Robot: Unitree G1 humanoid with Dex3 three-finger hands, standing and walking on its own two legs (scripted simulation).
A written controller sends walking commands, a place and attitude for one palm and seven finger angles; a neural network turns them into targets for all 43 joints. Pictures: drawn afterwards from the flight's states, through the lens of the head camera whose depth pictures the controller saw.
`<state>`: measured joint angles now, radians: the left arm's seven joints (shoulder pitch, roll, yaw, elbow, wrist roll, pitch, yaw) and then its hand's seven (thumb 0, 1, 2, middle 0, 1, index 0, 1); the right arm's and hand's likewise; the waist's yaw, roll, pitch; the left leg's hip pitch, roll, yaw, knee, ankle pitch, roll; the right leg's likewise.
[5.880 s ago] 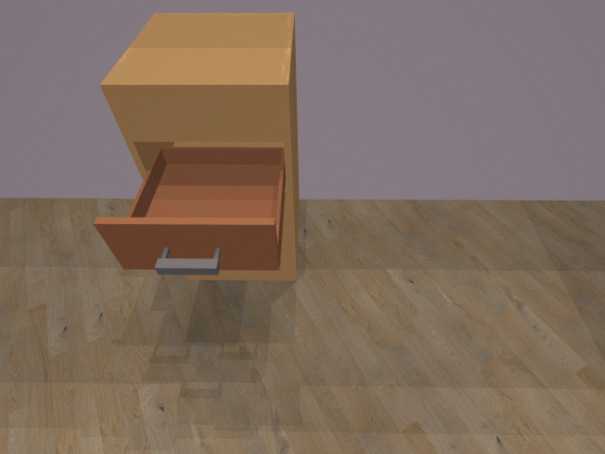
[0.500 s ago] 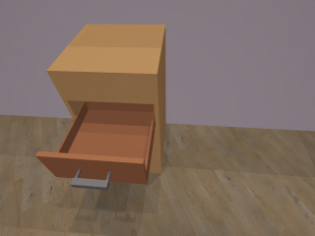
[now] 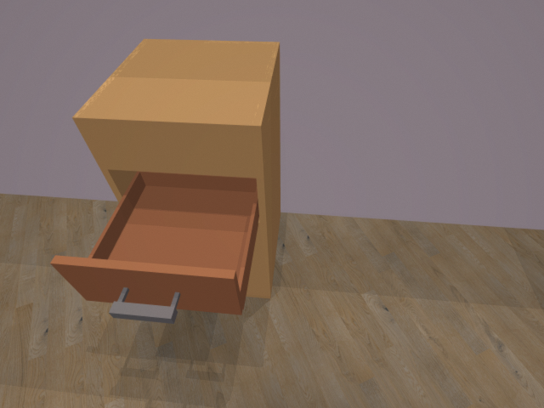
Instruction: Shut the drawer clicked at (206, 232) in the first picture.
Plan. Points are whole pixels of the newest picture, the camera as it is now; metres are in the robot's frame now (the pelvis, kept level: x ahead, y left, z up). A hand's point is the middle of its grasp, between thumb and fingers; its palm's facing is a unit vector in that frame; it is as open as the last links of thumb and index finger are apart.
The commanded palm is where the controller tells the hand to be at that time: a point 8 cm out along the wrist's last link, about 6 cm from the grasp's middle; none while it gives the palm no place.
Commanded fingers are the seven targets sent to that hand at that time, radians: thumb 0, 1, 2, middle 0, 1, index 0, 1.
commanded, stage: shuffle to correct the standing spot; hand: left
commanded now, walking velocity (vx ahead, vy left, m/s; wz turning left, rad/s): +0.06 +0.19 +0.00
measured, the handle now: (147, 303) +0.35 +0.30 -0.19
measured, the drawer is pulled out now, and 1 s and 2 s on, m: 0.29 0.29 0.29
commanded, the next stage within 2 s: come to a stop and stand still in 0.66 s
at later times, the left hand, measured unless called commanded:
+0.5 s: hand out of the picture +0.02 +0.23 -0.18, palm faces +0.04 -0.97 -0.23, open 7.4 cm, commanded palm none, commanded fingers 0.00 0.90 0.90 -0.20 -0.30 -0.20 -0.30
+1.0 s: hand out of the picture +0.05 +0.25 -0.18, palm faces +0.00 -0.96 -0.27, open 7.4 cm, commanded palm none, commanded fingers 0.00 0.90 0.90 -0.20 -0.30 -0.20 -0.30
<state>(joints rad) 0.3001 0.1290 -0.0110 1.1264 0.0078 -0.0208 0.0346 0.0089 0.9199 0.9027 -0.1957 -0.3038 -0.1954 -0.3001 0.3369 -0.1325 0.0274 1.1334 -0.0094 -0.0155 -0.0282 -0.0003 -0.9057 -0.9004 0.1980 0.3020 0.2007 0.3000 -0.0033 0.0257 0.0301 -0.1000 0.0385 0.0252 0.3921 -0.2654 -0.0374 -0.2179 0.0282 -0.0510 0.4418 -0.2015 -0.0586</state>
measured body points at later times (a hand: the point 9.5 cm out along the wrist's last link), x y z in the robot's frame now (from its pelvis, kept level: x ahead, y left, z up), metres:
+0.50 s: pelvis +0.02 +0.05 -0.01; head +0.02 +0.04 +0.44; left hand +0.02 +0.28 -0.16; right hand -0.05 -0.16 -0.17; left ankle -0.03 +0.15 -0.74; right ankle +0.03 -0.08 -0.74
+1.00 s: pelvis +0.03 +0.07 -0.01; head +0.04 +0.04 +0.44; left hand +0.05 +0.30 -0.16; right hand +0.04 -0.16 -0.18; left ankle -0.03 +0.15 -0.74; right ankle +0.02 -0.08 -0.74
